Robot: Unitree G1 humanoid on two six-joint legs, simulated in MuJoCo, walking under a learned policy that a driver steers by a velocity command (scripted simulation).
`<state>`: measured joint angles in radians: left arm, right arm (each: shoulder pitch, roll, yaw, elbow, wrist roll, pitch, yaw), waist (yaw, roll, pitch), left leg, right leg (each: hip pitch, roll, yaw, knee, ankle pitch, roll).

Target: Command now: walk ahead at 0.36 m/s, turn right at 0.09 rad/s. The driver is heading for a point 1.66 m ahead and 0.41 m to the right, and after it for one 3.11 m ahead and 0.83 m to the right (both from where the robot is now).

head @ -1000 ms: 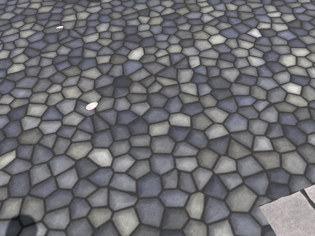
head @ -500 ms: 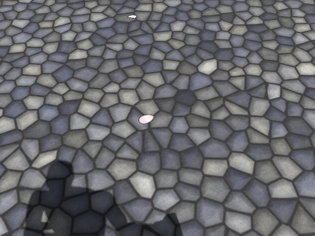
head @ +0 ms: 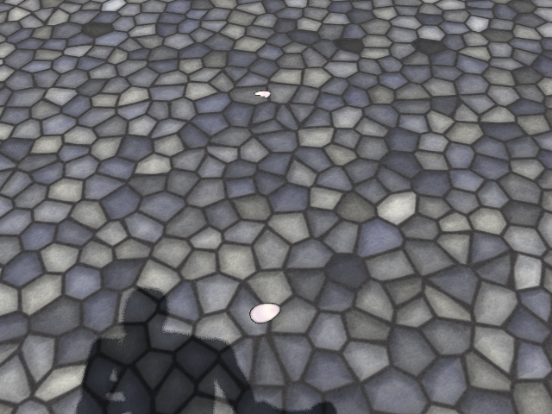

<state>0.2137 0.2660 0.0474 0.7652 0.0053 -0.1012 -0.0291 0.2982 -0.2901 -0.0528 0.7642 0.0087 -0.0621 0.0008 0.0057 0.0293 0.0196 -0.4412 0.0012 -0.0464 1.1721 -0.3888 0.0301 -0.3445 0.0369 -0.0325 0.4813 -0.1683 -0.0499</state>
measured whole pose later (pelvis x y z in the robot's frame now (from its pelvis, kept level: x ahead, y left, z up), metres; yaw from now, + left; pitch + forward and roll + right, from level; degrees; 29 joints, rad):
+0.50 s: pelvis +0.15 +0.02 +0.00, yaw -15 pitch +3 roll +0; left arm 0.21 0.33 0.09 0.72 -0.02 0.05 0.03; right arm 0.11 -0.24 -0.05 0.67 -0.03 -0.01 -0.03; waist 0.01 -0.03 0.04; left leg -0.37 0.02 0.05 0.45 -0.12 0.02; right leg -0.54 -0.01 0.03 1.13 -0.46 0.09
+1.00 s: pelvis +0.14 -0.03 +0.00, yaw -25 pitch +1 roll +1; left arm 0.16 0.23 0.03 0.69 0.02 0.01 0.01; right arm 0.18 -0.29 -0.08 0.79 0.00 0.04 -0.03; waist -0.01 0.03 0.01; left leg -0.39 0.05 -0.02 0.78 -0.38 -0.08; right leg -0.27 0.04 0.01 0.48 -0.23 -0.06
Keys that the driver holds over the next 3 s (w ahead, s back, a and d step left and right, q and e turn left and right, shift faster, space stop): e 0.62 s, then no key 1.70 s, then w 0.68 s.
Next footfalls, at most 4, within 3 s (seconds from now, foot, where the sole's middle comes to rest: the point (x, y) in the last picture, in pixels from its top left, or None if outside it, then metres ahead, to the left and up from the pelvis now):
0.30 left None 0.28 0.11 -0.77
0.70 right None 0.15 -0.13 -0.77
1.08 left None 0.23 0.10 -0.77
3.00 right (417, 407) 0.49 -0.27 -0.77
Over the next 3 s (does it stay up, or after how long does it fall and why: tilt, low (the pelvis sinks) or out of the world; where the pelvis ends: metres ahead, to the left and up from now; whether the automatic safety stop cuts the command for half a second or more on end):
stays up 0.36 -0.10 -0.02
